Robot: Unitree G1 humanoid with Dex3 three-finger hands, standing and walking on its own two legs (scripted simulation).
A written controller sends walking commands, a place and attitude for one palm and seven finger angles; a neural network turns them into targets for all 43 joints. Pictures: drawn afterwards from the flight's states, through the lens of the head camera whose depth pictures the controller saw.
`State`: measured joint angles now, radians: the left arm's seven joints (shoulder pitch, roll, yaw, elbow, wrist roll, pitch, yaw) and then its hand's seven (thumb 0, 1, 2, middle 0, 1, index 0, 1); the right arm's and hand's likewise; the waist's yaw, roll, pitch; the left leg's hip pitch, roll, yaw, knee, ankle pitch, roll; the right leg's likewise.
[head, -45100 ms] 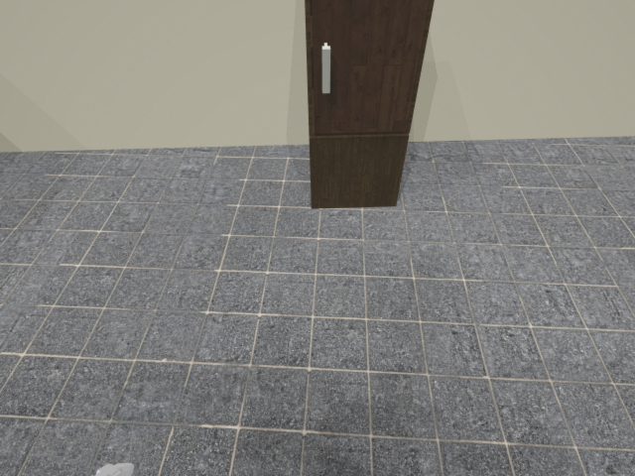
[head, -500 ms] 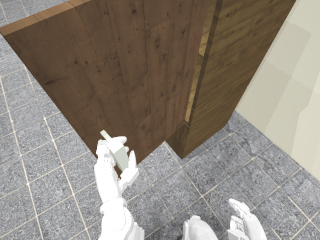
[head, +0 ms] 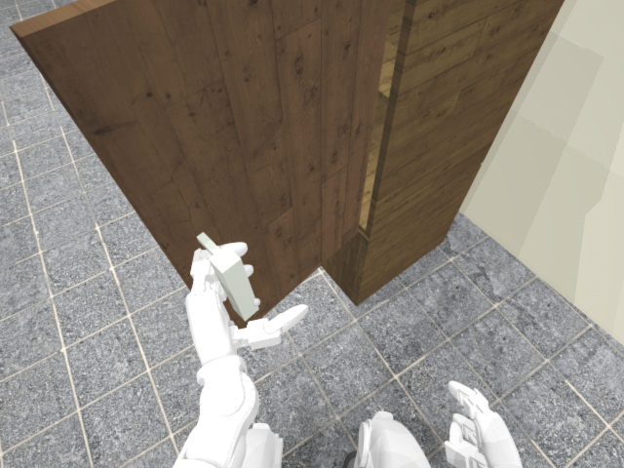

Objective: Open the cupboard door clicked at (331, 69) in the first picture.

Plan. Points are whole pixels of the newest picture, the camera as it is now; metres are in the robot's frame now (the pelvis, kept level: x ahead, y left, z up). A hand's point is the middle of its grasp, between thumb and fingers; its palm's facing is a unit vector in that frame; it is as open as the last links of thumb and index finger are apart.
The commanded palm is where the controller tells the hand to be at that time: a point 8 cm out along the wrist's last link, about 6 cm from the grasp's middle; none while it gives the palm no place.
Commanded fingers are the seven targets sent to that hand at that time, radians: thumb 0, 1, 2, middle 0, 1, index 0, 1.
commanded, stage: open thumb and fingers to let go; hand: left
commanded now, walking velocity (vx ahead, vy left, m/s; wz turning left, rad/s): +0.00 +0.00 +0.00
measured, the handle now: (227, 276) +0.35 +0.13 +0.02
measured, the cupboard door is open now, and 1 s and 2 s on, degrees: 98 99 99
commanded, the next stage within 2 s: slide the hand sideways off the handle in 0.36 s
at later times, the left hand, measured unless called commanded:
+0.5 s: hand (253, 306) +0.31 +0.09 +0.03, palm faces +0.29 -0.96 -0.02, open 14.8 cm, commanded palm +0.27 +0.14 +0.02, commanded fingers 0.00 -0.50 0.30 -0.15 -0.30 -0.15 -0.30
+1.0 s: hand (231, 348) +0.26 +0.11 +0.02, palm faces -0.11 -0.99 +0.01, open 16.3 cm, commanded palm +0.24 +0.17 +0.02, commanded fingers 0.00 -0.50 0.30 -0.15 -0.30 -0.15 -0.30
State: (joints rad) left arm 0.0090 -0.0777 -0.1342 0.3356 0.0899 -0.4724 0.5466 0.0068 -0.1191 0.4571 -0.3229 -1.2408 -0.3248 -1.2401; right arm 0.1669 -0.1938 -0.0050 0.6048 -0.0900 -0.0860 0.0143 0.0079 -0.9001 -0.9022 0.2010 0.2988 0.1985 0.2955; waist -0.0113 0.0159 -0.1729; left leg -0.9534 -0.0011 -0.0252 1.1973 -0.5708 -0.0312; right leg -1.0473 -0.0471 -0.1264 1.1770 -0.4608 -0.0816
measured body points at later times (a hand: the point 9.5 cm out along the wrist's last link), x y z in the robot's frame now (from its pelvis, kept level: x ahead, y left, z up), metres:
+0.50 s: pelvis +0.00 +0.02 +0.00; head +0.08 +0.01 +0.44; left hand +0.29 +0.14 +0.03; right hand +0.17 -0.20 -0.11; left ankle +0.00 +0.14 -0.64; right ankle +0.06 -0.08 -0.64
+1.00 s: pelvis +0.01 +0.04 -0.01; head +0.10 +0.04 +0.43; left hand +0.26 +0.16 +0.03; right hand +0.19 -0.18 -0.10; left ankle +0.00 +0.14 -0.64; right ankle +0.06 -0.08 -0.64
